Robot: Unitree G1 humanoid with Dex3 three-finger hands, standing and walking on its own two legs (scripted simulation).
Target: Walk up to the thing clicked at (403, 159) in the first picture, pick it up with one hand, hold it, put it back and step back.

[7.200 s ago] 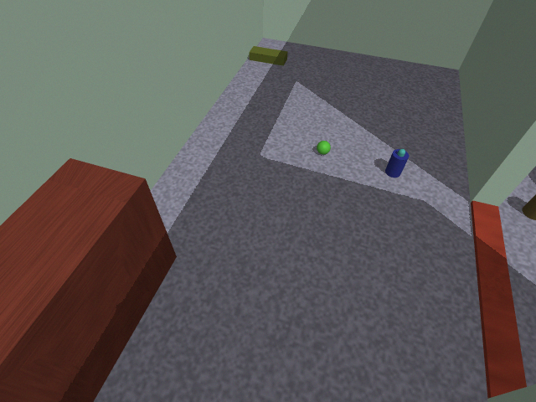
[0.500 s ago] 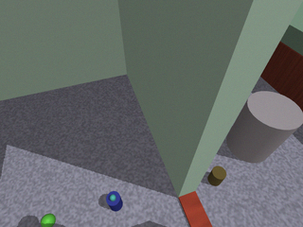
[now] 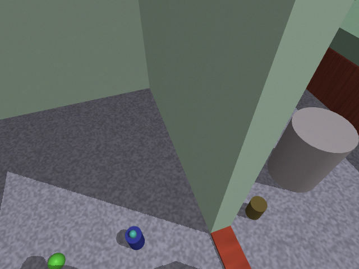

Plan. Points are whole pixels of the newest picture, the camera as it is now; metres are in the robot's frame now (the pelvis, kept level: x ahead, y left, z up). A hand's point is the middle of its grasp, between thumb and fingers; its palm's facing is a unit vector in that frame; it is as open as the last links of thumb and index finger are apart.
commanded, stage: stand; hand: left
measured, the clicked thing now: (134, 237) +0.37 +0.24 -0.70
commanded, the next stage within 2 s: go down in 0.50 s
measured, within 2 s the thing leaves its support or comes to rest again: neither
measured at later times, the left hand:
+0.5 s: hand out of the picture +0.08 +0.25 -0.16, palm faces -0.03 -0.94 -0.35, open 7.4 cm
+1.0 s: hand (75, 267) +0.15 +0.28 -0.17, palm faces +0.03 -0.93 -0.36, open 14.3 cm
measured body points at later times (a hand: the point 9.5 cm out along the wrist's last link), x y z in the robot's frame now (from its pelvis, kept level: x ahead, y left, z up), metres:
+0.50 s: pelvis +0.00 +0.00 +0.00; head +0.01 +0.00 +0.45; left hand +0.08 +0.30 -0.13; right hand +0.07 -0.30 -0.14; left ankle -0.01 +0.13 -0.75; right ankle +0.00 -0.10 -0.75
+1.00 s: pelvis +0.00 +0.02 -0.03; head +0.06 +0.02 +0.42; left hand +0.15 +0.32 -0.14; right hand +0.10 -0.24 -0.15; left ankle -0.01 +0.13 -0.75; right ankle +0.00 -0.10 -0.75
